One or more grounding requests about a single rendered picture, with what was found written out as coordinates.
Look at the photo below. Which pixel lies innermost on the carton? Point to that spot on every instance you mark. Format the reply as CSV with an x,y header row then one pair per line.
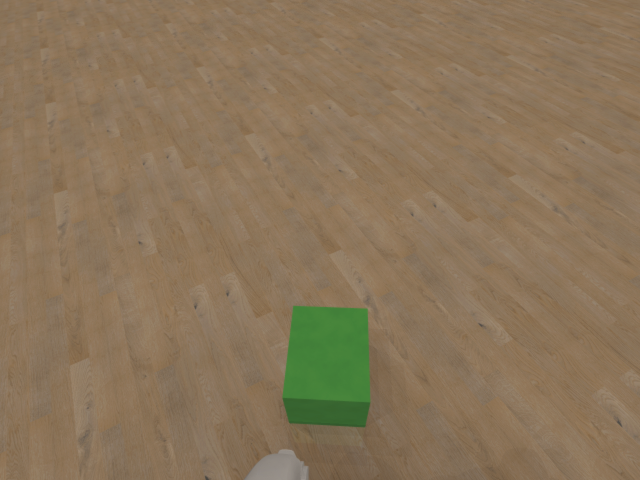
x,y
327,377

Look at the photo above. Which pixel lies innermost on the left robot shin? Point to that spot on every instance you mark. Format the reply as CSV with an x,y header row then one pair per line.
x,y
285,451

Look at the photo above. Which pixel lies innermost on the robot left thigh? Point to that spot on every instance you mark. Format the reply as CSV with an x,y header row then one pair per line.
x,y
279,467

